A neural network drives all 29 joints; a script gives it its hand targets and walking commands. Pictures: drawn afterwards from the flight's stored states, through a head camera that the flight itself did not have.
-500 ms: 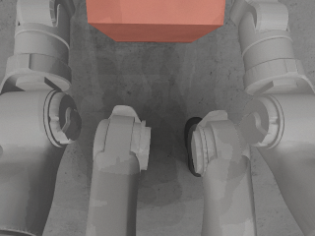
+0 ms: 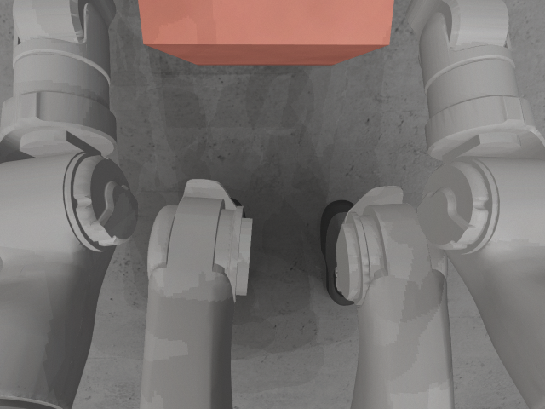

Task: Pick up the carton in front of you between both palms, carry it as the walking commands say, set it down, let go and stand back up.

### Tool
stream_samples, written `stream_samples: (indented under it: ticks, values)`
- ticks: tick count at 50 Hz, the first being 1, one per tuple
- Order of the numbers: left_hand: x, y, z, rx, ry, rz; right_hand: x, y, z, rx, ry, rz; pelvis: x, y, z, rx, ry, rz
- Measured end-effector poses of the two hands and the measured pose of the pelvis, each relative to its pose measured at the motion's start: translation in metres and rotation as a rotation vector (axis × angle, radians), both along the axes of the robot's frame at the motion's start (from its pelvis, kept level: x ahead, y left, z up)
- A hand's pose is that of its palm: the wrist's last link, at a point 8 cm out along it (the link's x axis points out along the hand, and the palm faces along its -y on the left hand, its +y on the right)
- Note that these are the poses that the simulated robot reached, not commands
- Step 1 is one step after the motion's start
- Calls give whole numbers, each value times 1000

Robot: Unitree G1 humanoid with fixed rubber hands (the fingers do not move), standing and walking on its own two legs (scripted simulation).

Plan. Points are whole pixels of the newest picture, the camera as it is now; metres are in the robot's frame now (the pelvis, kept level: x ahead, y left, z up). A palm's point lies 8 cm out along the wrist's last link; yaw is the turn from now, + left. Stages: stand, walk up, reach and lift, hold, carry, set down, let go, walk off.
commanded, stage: set down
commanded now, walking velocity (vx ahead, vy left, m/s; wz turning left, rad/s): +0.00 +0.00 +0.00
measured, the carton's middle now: out of the picture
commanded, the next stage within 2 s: let go in 1.30 s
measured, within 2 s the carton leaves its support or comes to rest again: neither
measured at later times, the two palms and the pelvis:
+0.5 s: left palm out of the picture +0.57 +0.24 -0.09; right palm out of the picture +0.58 -0.13 -0.09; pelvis -0.01 +0.00 +0.03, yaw +0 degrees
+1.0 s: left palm out of the picture +0.57 +0.26 +0.06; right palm out of the picture +0.58 -0.14 +0.06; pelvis +0.01 +0.00 +0.16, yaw +0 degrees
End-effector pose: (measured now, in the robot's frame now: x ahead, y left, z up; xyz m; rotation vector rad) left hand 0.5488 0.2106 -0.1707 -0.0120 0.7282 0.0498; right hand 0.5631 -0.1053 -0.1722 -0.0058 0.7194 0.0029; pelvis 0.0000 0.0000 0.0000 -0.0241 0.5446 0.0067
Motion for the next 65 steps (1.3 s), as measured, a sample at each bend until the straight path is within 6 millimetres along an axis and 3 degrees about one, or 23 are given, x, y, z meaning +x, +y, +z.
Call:
stream_samples:
  ticks: [3,8,15,21,31,44,65]
  values:
    - [-1,2,-8,40,22,1,-1,-4,-7,-43,20,11,2,0,0,-2,6,2]
    - [0,21,-15,91,25,77,1,-28,-14,-94,29,-50,5,1,0,-5,23,1]
    - [10,36,2,96,-32,107,13,-37,3,-93,-25,-65,2,1,-2,-3,33,1]
    - [19,32,44,85,-95,101,19,-26,44,-77,-81,-71,-4,0,9,-5,46,6]
    - [17,32,130,86,-73,97,19,-23,129,-85,-65,-87,-5,1,64,-13,159,14]
    - [19,41,195,93,-91,99,21,-32,195,-91,-86,-95,1,3,128,-16,254,12]
    - [17,45,327,87,-89,86,16,-36,324,-87,-86,-81,23,3,252,-7,272,22]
